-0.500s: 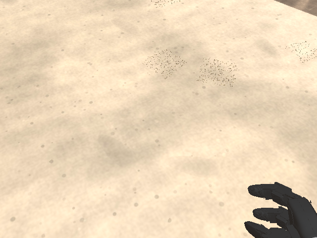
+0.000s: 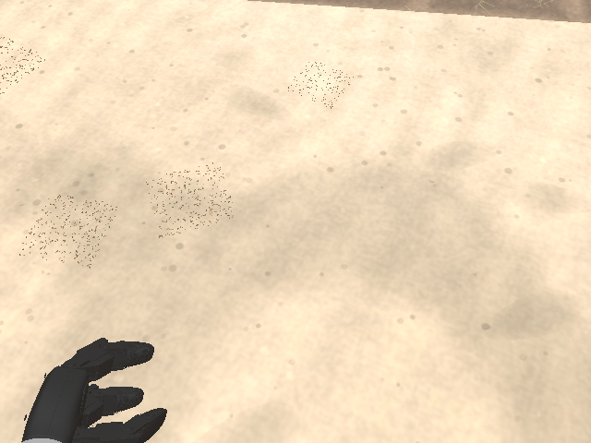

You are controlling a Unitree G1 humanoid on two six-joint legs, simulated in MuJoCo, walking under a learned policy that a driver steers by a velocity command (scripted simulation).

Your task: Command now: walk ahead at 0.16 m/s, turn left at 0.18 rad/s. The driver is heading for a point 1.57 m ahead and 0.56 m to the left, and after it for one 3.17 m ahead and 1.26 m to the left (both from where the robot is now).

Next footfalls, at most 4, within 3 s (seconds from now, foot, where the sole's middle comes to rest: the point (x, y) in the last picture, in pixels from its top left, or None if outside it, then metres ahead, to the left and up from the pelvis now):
0.36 left None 0.10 0.17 -0.76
0.84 right None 0.24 0.01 -0.76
1.52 right None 0.22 -0.08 -0.76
2.04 left None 0.17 0.14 -0.76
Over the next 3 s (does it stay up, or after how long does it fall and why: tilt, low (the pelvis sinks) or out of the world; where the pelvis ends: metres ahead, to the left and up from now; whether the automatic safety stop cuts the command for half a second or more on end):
stays up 0.51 0.27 0.02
